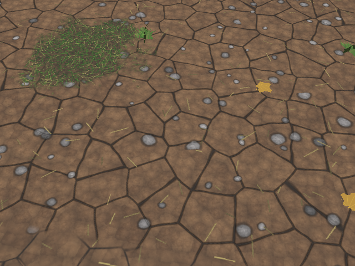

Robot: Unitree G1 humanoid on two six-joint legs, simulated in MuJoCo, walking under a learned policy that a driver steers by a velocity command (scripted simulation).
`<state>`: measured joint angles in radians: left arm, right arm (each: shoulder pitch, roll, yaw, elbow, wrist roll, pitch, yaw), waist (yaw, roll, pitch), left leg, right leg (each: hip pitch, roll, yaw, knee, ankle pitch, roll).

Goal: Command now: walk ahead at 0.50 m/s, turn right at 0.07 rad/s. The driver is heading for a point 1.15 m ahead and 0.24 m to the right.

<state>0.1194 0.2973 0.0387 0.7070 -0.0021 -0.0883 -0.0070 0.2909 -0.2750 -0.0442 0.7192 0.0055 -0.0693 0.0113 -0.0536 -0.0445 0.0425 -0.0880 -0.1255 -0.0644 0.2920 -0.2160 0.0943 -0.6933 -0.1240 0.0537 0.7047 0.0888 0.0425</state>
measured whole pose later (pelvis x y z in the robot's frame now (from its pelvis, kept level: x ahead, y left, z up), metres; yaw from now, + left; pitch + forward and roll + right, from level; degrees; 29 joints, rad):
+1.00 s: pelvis +0.41 -0.08 -0.01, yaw -22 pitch +0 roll +0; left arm 0.20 0.27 0.04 0.71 0.01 0.04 0.03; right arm 0.18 -0.25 -0.02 0.74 0.00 0.00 0.01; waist -0.02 0.00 0.06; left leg -0.36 -0.06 -0.05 0.51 -0.14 0.03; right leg -0.26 -0.01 0.07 0.54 -0.26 0.03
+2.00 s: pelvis +0.74 -0.14 +0.00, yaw -10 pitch +1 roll -1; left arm 0.27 0.28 0.05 0.72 -0.01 -0.07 -0.03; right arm 0.26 -0.30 -0.03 0.70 -0.01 -0.10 0.01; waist 0.01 0.03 0.04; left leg -0.49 0.04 -0.06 1.12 -0.32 0.00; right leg -0.26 0.11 0.03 0.39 -0.15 -0.08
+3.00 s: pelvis +1.09 -0.21 -0.01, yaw -27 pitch +0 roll +0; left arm 0.11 0.23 0.02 0.71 0.01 0.00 -0.01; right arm 0.21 -0.26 -0.01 0.87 -0.01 0.00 -0.02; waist -0.02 0.00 0.02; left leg -0.12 0.03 0.01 0.49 -0.37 -0.03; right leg -0.32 0.03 0.02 0.55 -0.22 -0.03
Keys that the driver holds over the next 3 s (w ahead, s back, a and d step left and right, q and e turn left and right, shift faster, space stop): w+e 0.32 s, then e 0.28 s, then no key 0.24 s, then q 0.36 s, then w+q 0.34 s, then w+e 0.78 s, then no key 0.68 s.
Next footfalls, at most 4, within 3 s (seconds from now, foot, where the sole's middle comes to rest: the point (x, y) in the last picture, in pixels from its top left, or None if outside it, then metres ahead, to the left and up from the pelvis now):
0.18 right None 0.29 -0.15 -0.78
0.64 left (180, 242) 0.55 -0.03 -0.78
0.98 right None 0.40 -0.23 -0.78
1.32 left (168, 257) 0.50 0.01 -0.78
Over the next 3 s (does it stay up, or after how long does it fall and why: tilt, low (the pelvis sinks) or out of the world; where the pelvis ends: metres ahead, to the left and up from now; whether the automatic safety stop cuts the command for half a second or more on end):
stays up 1.09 -0.21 -0.01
